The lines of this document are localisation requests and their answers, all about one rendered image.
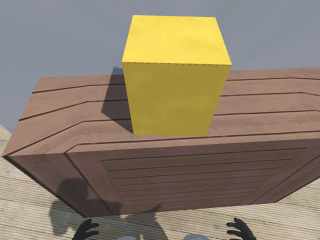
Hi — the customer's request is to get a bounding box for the robot left hand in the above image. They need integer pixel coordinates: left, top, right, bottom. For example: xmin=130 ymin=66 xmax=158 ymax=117
xmin=72 ymin=218 xmax=99 ymax=240

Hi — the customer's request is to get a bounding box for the carton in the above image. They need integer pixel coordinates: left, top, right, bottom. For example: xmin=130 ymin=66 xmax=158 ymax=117
xmin=122 ymin=15 xmax=232 ymax=137

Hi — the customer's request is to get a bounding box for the robot right hand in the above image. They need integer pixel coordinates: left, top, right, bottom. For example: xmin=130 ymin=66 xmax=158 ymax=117
xmin=226 ymin=217 xmax=257 ymax=240

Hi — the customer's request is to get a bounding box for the pedestal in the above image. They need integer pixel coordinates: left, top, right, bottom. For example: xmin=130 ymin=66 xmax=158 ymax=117
xmin=1 ymin=67 xmax=320 ymax=218

